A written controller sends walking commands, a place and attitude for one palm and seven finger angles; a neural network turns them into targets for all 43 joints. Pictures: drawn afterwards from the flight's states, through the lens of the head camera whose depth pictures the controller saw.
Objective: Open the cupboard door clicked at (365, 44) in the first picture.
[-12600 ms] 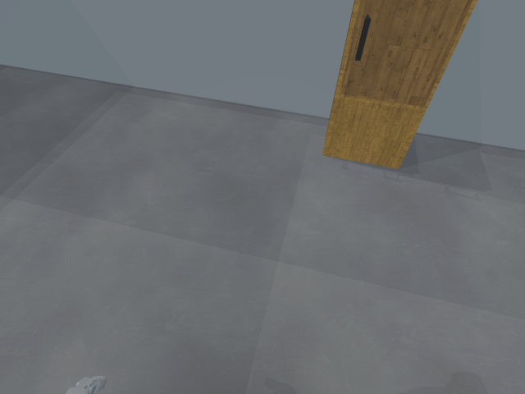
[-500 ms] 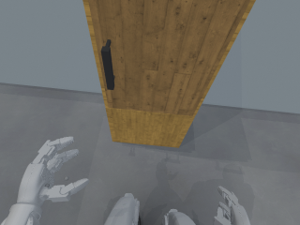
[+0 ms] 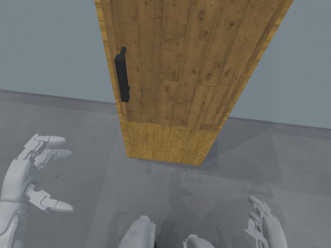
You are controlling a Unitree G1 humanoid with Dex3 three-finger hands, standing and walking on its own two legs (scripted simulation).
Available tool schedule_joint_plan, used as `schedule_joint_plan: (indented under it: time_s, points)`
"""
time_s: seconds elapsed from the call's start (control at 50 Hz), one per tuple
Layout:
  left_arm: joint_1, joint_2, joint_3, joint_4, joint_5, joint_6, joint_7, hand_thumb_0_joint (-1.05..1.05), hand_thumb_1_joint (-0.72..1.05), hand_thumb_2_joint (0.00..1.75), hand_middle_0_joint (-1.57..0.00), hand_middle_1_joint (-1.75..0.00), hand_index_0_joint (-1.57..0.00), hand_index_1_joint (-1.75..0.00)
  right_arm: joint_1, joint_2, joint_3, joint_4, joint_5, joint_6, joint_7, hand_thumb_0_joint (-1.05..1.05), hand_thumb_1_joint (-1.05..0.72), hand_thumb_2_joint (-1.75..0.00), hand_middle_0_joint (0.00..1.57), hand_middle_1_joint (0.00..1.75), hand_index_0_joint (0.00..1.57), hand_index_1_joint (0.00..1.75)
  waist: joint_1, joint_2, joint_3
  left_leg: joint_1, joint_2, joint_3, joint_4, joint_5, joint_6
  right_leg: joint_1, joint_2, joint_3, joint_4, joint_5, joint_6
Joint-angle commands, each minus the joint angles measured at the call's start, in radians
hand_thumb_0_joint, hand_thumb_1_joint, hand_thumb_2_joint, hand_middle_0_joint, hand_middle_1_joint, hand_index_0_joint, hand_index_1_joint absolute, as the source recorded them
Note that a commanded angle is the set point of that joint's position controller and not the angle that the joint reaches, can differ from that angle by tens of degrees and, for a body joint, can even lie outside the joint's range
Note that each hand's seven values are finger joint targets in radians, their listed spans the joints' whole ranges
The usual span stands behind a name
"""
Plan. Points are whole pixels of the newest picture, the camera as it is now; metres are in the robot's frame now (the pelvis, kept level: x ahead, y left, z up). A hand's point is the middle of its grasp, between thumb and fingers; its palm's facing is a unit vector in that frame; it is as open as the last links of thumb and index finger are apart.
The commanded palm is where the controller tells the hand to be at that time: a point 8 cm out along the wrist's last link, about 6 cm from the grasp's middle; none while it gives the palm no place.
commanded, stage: raise the hand with hooked fingers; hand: left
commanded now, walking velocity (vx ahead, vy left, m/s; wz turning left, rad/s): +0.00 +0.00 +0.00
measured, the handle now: (124, 76) +0.57 +0.18 +0.03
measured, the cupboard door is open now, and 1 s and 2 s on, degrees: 0 0 0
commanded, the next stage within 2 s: move the hooked fingers beside the handle in 0.74 s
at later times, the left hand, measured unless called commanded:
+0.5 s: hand (65, 163) +0.28 +0.25 +0.04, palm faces -0.03 -1.00 -0.05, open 14.0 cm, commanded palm +0.27 +0.30 +0.04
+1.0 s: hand (62, 156) +0.30 +0.26 +0.04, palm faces -0.02 -1.00 -0.04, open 14.0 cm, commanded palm +0.29 +0.31 +0.04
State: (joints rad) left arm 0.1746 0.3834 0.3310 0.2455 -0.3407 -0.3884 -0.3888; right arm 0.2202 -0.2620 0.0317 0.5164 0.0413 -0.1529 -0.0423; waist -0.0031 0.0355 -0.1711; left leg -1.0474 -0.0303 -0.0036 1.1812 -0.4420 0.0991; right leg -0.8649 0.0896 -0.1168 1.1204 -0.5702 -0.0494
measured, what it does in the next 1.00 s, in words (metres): stands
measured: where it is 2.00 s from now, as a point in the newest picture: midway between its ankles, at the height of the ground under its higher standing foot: outside the picture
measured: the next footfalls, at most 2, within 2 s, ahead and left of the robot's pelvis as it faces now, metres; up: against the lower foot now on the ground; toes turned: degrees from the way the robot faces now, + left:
none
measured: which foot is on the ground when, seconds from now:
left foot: down 0.00-1.00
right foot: down 0.00-1.00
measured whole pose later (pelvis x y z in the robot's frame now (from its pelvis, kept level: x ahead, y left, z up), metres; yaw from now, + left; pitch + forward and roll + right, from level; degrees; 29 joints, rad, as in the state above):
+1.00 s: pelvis +0.00 +0.00 +0.00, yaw -1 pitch +18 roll -5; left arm -0.05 0.42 0.37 0.47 -0.35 -0.41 -0.50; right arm 0.25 -0.29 0.03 0.54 0.04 -0.13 -0.04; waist -0.01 0.03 -0.16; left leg -1.05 -0.02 0.00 1.18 -0.44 0.10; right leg -0.87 0.10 -0.11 1.12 -0.57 -0.05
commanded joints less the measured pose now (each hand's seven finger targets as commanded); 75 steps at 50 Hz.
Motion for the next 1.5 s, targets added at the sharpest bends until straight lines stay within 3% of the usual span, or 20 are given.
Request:
schedule_joint_plan:
  time_s: [0.0,0.08,0.12,0.2,0.28,0.32,0.38,0.48,0.54,0.6,0.76,0.82,0.88,0.92,1.02,1.12,1.26,1.36,1.44,1.48]
  points:
    - [-0.195,0.220,0.079,-0.186,-0.027,-0.034,-0.079,0.00,-0.50,0.30,-0.30,-1.20,-0.30,-1.20,0.033,-0.190,-0.075,-0.133,0.005,-0.050,-0.023,0.00,-0.90,-0.90,0.20,0.30,0.20,0.30,-0.023,0.119,-0.271,0.485,0.067,-0.171,-0.231,0.129,-0.096,-0.079,-0.025,0.063,-0.163,0.138,0.002]
    - [-0.216,0.309,0.178,-0.223,-0.042,-0.102,-0.052,0.00,-0.50,0.30,-0.30,-1.20,-0.30,-1.20,0.036,-0.181,-0.070,-0.114,-0.008,-0.059,-0.020,0.00,-0.90,-0.90,0.20,0.30,0.20,0.30,0.009,0.156,-0.301,0.544,0.071,-0.182,-0.234,0.219,-0.113,-0.077,-0.017,0.061,-0.145,0.165,-0.012]
    - [-0.222,0.296,0.185,-0.146,-0.044,-0.114,-0.044,0.00,-0.50,0.30,-0.30,-1.20,-0.30,-1.20,0.038,-0.176,-0.065,-0.102,-0.010,-0.051,-0.015,0.00,-0.90,-0.90,0.20,0.30,0.20,0.30,-0.004,0.119,-0.261,0.493,0.069,-0.166,-0.228,0.183,-0.101,-0.078,-0.019,0.062,-0.152,0.147,-0.003]
    - [-0.276,0.268,0.157,0.057,-0.047,-0.062,-0.084,0.00,-0.50,0.30,-0.30,-1.20,-0.30,-1.20,0.045,-0.186,-0.060,-0.099,0.001,-0.031,-0.017,0.00,-0.90,-0.90,0.20,0.30,0.20,0.30,-0.020,0.067,-0.183,0.351,0.055,-0.121,-0.209,0.093,-0.072,-0.046,-0.022,0.082,-0.174,0.111,0.005]
    - [-0.268,0.217,0.079,0.065,-0.061,-0.004,-0.160,0.00,-0.50,0.30,-0.30,-1.20,-0.30,-1.20,0.061,-0.196,-0.068,-0.126,0.016,-0.035,-0.016,0.00,-0.90,-0.90,0.20,0.30,0.20,0.30,-0.018,0.074,-0.242,0.383,0.048,-0.106,-0.201,0.155,-0.055,0.004,-0.027,0.102,-0.202,0.159,0.005]
    - [-0.266,0.256,0.100,0.020,-0.057,-0.013,-0.165,0.00,-0.50,0.30,-0.30,-1.20,-0.30,-1.20,0.068,-0.198,-0.072,-0.127,0.013,-0.038,-0.009,0.00,-0.90,-0.90,0.20,0.30,0.20,0.30,-0.014,0.063,-0.263,0.410,0.053,-0.110,-0.204,0.188,-0.054,0.004,-0.028,0.100,-0.204,0.180,0.008]
    - [-0.283,0.328,0.175,-0.041,-0.055,-0.070,-0.122,0.00,-0.50,0.30,-0.30,-1.20,-0.30,-1.20,0.067,-0.194,-0.074,-0.118,0.001,-0.041,-0.004,0.00,-0.90,-0.90,0.20,0.30,0.20,0.30,-0.005,0.069,-0.248,0.400,0.056,-0.112,-0.197,0.199,-0.058,-0.007,-0.019,0.100,-0.184,0.177,0.000]
    - [-0.318,0.332,0.220,-0.031,-0.058,-0.136,-0.060,0.00,-0.50,0.30,-0.30,-1.20,-0.30,-1.20,0.057,-0.182,-0.069,-0.109,-0.005,-0.036,0.000,0.00,-0.90,-0.90,0.20,0.30,0.20,0.30,-0.001,0.094,-0.234,0.355,0.052,-0.103,-0.191,0.135,-0.060,-0.009,-0.020,0.107,-0.163,0.130,0.003]
    - [-0.287,0.283,0.161,-0.015,-0.043,-0.120,-0.074,0.00,-0.50,0.30,-0.30,-1.20,-0.30,-1.20,0.053,-0.185,-0.070,-0.113,0.002,-0.031,0.001,0.00,-0.90,-0.90,0.20,0.30,0.20,0.30,-0.007,0.132,-0.261,0.407,0.056,-0.108,-0.205,0.145,-0.065,-0.030,-0.025,0.099,-0.165,0.142,0.009]
    - [-0.262,0.266,0.124,-0.015,-0.040,-0.082,-0.108,0.00,-0.50,0.30,-0.30,-1.20,-0.30,-1.20,0.065,-0.194,-0.074,-0.116,0.008,-0.029,0.001,0.00,-0.90,-0.90,0.20,0.30,0.20,0.30,-0.018,0.109,-0.286,0.446,0.060,-0.114,-0.204,0.199,-0.062,-0.026,-0.023,0.096,-0.175,0.185,0.013]
    - [-0.302,0.283,0.173,0.023,-0.063,-0.077,-0.102,0.00,-0.50,0.30,-0.30,-1.20,-0.30,-1.20,0.060,-0.191,-0.070,-0.113,0.005,-0.026,-0.011,0.00,-0.90,-0.90,0.20,0.30,0.20,0.30,-0.019,0.043,-0.224,0.389,0.058,-0.120,-0.201,0.169,-0.061,-0.037,-0.020,0.084,-0.170,0.166,0.010]
    - [-0.314,0.265,0.152,0.013,-0.057,-0.093,-0.109,0.00,-0.50,0.30,-0.30,-1.20,-0.30,-1.20,0.058,-0.189,-0.071,-0.112,0.003,-0.028,-0.007,0.00,-0.90,-0.90,0.20,0.30,0.20,0.30,-0.018,0.088,-0.265,0.432,0.057,-0.118,-0.190,0.208,-0.067,-0.046,-0.022,0.087,-0.159,0.189,0.009]
    - [-0.386,0.237,0.094,-0.009,-0.042,-0.093,-0.121,0.00,-0.50,0.30,-0.30,-1.20,-0.30,-1.20,0.069,-0.194,-0.072,-0.106,0.001,-0.032,-0.007,0.00,-0.90,-0.90,0.20,0.30,0.20,0.30,-0.040,0.109,-0.282,0.478,0.064,-0.140,-0.184,0.231,-0.073,-0.093,-0.021,0.079,-0.146,0.194,0.006]
    - [-0.449,0.262,0.097,0.018,-0.028,-0.085,-0.121,0.00,-0.50,0.30,-0.30,-1.20,-0.30,-1.20,0.069,-0.201,-0.072,-0.092,0.001,-0.027,-0.011,0.00,-0.90,-0.90,0.20,0.30,0.20,0.30,-0.051,0.104,-0.267,0.468,0.067,-0.146,-0.186,0.182,-0.071,-0.121,-0.023,0.082,-0.151,0.166,0.009]
    - [-0.554,0.305,0.127,0.065,-0.009,-0.071,-0.096,0.00,-0.50,0.30,-0.30,-1.20,-0.30,-1.20,0.072,-0.209,-0.068,-0.081,0.000,-0.012,-0.018,0.00,-0.90,-0.90,0.20,0.30,0.20,0.30,-0.041,0.123,-0.276,0.494,0.071,-0.178,-0.210,0.129,-0.087,-0.158,-0.023,0.071,-0.136,0.132,0.001]
    - [-0.575,0.297,0.111,0.077,0.012,-0.062,-0.064,0.00,-0.50,0.30,-0.30,-1.20,-0.30,-1.20,0.080,-0.208,-0.070,-0.084,-0.004,0.006,-0.011,0.00,-0.90,-0.90,0.20,0.30,0.20,0.30,-0.030,0.144,-0.324,0.552,0.075,-0.191,-0.221,0.184,-0.101,-0.155,-0.024,0.066,-0.132,0.153,-0.001]
    - [-0.613,0.261,0.081,0.179,0.034,-0.033,-0.037,0.00,-0.50,0.30,-0.30,-1.20,-0.30,-1.20,0.107,-0.209,-0.074,-0.081,-0.004,0.043,0.001,0.00,-0.90,-0.90,0.20,0.30,0.20,0.30,-0.044,0.080,-0.299,0.508,0.076,-0.180,-0.215,0.195,-0.091,-0.145,-0.023,0.061,-0.140,0.168,0.006]
    - [-0.718,0.283,0.094,0.204,0.049,-0.068,-0.016,0.00,-0.50,0.30,-0.30,-1.20,-0.30,-1.20,0.123,-0.212,-0.076,-0.062,-0.008,0.061,0.000,0.00,-0.90,-0.90,0.20,0.30,0.20,0.30,-0.056,0.075,-0.317,0.504,0.076,-0.176,-0.199,0.186,-0.086,-0.157,-0.022,0.069,-0.133,0.164,0.006]
    - [-0.773,0.303,0.096,0.216,0.070,-0.104,-0.007,0.00,-0.50,0.30,-0.30,-1.20,-0.30,-1.20,0.139,-0.212,-0.077,-0.043,-0.014,0.073,0.005,0.00,-0.90,-0.90,0.20,0.30,0.20,0.30,-0.053,0.142,-0.355,0.574,0.084,-0.195,-0.197,0.245,-0.106,-0.195,-0.020,0.067,-0.118,0.177,0.000]
    - [-0.852,0.297,0.079,0.246,0.073,-0.107,-0.007,0.00,-0.50,0.30,-0.30,-1.20,-0.30,-1.20,0.147,-0.215,-0.075,-0.033,-0.014,0.079,0.004,0.00,-0.90,-0.90,0.20,0.30,0.20,0.30,-0.076,0.123,-0.343,0.557,0.084,-0.201,-0.190,0.219,-0.099,-0.208,-0.018,0.069,-0.116,0.171,0.001]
